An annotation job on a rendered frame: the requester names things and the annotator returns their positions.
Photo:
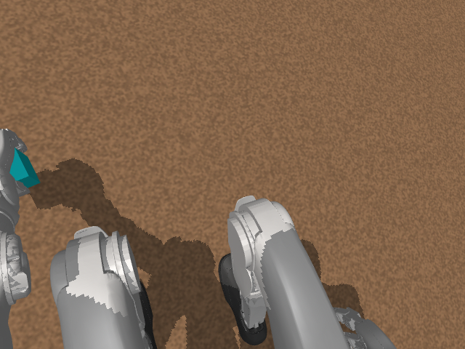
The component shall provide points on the left robot arm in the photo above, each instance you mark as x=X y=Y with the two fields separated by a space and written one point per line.
x=15 y=274

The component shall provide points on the left robot hand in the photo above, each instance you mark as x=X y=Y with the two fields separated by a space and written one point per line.
x=8 y=142

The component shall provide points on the right robot hand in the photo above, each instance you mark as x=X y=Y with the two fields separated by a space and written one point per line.
x=368 y=336

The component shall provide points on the small box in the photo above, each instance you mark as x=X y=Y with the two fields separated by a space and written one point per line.
x=22 y=170

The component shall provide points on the right robot foot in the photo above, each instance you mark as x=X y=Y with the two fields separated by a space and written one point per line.
x=253 y=336

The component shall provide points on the left robot foot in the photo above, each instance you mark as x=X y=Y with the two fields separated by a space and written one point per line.
x=148 y=315

